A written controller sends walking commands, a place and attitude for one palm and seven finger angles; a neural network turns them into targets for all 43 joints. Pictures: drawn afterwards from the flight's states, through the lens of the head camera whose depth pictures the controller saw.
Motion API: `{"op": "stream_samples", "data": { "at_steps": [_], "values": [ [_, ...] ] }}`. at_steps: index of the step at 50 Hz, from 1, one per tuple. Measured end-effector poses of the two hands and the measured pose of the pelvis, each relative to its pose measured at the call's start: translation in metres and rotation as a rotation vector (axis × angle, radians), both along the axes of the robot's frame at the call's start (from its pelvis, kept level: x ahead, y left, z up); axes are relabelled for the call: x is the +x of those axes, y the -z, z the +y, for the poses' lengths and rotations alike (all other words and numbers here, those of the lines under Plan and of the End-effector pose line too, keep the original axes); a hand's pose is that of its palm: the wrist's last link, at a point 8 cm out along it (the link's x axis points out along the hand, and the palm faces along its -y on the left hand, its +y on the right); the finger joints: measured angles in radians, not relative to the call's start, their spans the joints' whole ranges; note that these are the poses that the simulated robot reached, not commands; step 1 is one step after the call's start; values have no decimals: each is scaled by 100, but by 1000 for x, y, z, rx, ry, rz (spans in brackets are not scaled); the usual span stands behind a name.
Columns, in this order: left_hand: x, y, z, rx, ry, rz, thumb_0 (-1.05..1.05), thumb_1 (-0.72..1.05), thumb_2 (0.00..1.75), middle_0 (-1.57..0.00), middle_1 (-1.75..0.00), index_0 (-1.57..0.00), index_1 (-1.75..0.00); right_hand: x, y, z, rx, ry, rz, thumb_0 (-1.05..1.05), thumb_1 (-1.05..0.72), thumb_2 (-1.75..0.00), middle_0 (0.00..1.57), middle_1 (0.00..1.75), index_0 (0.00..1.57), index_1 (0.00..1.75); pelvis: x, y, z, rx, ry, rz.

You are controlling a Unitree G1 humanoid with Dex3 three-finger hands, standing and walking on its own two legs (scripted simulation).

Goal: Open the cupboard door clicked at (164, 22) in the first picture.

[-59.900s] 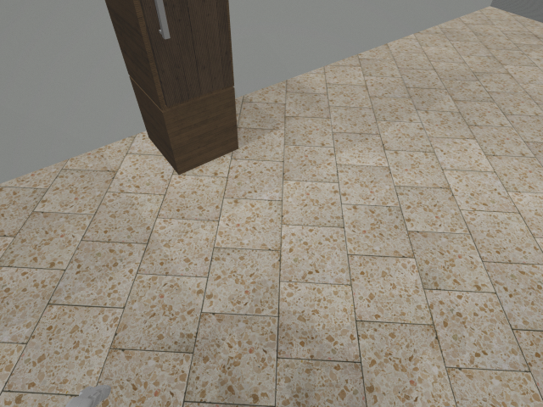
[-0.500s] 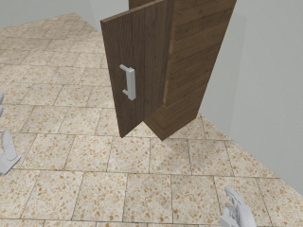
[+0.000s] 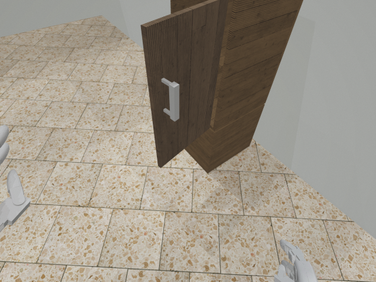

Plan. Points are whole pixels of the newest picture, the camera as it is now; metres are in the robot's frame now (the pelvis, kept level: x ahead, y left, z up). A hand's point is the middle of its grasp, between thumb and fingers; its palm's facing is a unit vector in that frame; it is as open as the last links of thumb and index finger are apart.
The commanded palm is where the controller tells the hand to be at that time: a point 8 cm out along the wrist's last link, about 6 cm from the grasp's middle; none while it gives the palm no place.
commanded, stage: stop stepping back and stand still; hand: left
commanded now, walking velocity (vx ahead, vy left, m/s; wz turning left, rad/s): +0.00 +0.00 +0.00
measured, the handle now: (169, 99) +0.63 +0.09 +0.01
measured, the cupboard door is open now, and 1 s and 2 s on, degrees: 100 100 100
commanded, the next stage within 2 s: let the arm hang, fingers relaxed in 0.12 s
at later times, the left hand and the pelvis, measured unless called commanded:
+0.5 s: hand out of the picture +0.07 +0.17 -0.17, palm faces -0.03 -0.98 -0.20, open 7.4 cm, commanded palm none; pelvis -0.01 -0.01 -0.01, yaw +1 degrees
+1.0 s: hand out of the picture -0.02 +0.16 -0.17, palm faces +0.07 -0.97 -0.23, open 7.4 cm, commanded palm none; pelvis +0.00 -0.02 +0.00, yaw +2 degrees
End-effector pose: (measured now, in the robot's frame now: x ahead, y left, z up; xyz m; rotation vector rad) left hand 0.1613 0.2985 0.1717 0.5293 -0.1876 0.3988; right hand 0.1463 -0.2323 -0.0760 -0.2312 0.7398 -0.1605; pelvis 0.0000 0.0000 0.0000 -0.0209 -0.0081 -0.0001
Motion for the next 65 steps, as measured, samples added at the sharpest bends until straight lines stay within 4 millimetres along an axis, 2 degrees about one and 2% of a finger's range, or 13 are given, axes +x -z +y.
{"op": "stream_samples", "data": {
  "at_steps": [12, 14, 17, 19, 22, 25, 26, 32, 39, 44, 50, 57, 65],
  "values": [
    [-2, 13, 3, 8, -3, 73, 2, 89, 89, -21, -30, -21, -30, 2, 6, 2, 23, -23, -1, 1, -90, -90, 20, 30, 20, 30, -1, 0, 1, -2, -11, 15],
    [7, 54, 7, -36, -3, 238, 1, 89, 90, -21, -30, -20, -30, 4, 20, -3, 39, -69, 47, 1, -90, -90, 20, 30, 20, 30, -4, 4, 3, 0, -21, 25],
    [3, 144, 4, -167, -47, 607, 1, 89, 90, -20, -30, -20, -30, -1, 43, -14, 49, -72, 129, 1, -90, -90, 20, 30, 20, 30, -9, 10, 4, 11, -18, 30],
    [-16, 200, -11, -250, -62, 843, 1, 90, 90, -20, -30, -20, -30, -11, 52, -20, 52, -50, 175, 1, -90, -90, 20, 30, 20, 30, -11, 12, 2, 16, -14, 26],
    [-58, 264, -45, -382, -63, 1106, 1, 90, 90, -20, -30, -20, -30, -36, 58, -28, 42, -16, 266, 1, -91, -90, 20, 30, 20, 30, -10, 14, -4, 23, -16, 16],
    [-102, 308, -83, -520, -63, 1292, 2, 90, 89, -20, -30, -20, -30, -69, 60, -33, 20, 10, 393, 0, -91, -90, 20, 30, 20, 30, -8, 14, -11, 25, -24, 5],
    [-114, 315, -86, -556, -104, 1314, 1, 93, 89, -21, -30, -20, -30, -81, 61, -34, 13, 16, 438, 0, -91, -90, 20, 30, 20, 30, -8, 14, -13, 23, -29, 3],
    [-171, 326, -88, -617, -209, 1459, 0, 98, 89, -21, -30, -20, -30, -137, 65, -32, 19, 47, 648, 0, -91, -90, 20, 30, 20, 30, -7, 9, -22, 7, -46, -1],
    [-207, 315, -84, -609, -302, 1556, 1, 93, 89, -21, -30, -20, -30, -159, 76, -17, 90, 77, 706, 0, -91, -90, 20, 30, 20, 30, -4, 6, -23, 8, -40, -10],
    [-205, 311, -85, -601, -319, 1551, 1, 91, 89, -20, -30, -20, -30, -160, 82, -3, 138, 77, 704, 0, -91, -90, 20, 30, 20, 30, -1, 4, -23, 14, -35, -16],
    [-185, 313, -95, -610, -287, 1511, 1, 91, 89, -20, -30, -20, -30, -156, 84, 8, 166, 76, 695, 0, -91, -90, 20, 30, 20, 30, 3, 4, -24, 20, -30, -21],
    [-164, 318, -110, -633, -238, 1482, 1, 91, 89, -20, -30, -20, -30, -155, 82, 7, 160, 93, 697, 0, -91, -90, 20, 30, 20, 30, 7, 3, -25, 23, -26, -20],
    [-163, 319, -111, -647, -245, 1495, 1, 91, 89, -20, -30, -20, -30, -151, 78, 1, 140, 104, 704, 0, -91, -90, 20, 30, 20, 30, 13, 2, -27, 22, -27, -17]
  ]
}}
